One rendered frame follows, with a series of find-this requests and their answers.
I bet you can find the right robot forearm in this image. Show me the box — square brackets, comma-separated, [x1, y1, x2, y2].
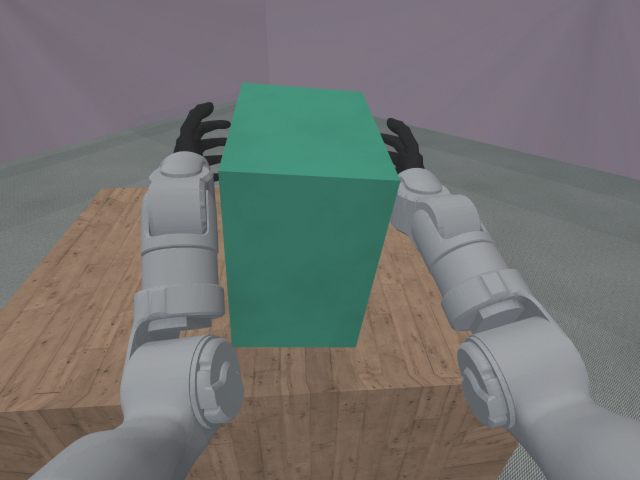
[390, 168, 590, 392]

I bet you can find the robot left upper arm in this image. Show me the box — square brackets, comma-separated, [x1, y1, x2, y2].
[28, 334, 244, 480]

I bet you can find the left robot forearm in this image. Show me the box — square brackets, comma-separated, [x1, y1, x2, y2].
[120, 151, 225, 415]

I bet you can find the right robot hand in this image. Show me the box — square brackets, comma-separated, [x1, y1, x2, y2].
[380, 118, 425, 174]

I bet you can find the left robot hand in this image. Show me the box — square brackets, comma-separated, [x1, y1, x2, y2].
[173, 102, 231, 182]

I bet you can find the robot right upper arm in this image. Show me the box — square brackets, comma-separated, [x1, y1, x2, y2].
[457, 316, 640, 480]

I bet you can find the pedestal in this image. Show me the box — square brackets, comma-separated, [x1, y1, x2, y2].
[0, 186, 519, 480]

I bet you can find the carton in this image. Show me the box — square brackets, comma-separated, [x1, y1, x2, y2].
[218, 83, 400, 347]

